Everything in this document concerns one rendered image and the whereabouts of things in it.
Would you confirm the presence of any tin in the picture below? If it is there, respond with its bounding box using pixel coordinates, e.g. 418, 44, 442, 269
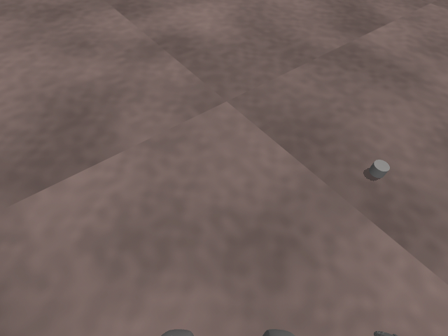
369, 160, 390, 178

